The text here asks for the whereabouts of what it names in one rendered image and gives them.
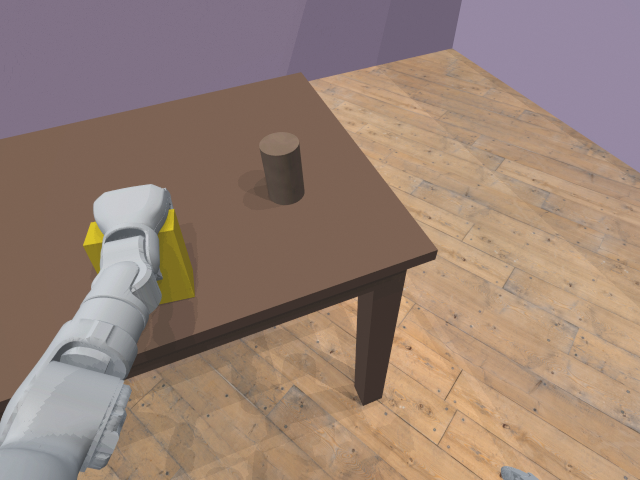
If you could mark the robot left forearm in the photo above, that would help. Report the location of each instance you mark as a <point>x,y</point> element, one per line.
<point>103,334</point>

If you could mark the left robot upper arm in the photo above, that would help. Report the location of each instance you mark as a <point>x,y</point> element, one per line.
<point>70,421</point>

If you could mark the table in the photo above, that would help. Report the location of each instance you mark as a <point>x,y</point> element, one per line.
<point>256,264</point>

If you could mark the left robot hand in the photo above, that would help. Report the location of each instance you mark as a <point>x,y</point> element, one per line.
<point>145,204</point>

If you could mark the sponge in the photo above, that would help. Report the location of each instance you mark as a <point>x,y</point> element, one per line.
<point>175,266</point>

